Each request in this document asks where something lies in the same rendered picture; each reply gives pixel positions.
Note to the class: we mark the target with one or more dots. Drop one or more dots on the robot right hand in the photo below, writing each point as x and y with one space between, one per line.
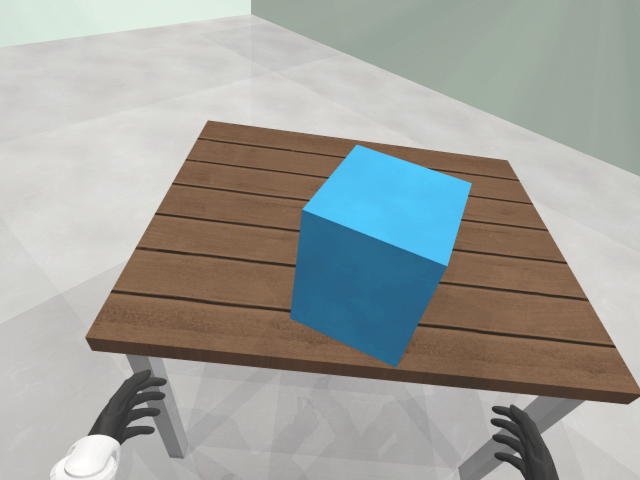
536 462

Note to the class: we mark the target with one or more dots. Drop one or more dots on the robot left forearm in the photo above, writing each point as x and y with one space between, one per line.
94 457

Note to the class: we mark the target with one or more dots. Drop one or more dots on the robot left hand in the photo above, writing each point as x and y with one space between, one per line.
118 413

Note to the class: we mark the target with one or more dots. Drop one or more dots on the carton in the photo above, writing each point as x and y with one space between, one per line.
374 243

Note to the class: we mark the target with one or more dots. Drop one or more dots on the table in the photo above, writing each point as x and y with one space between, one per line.
212 279

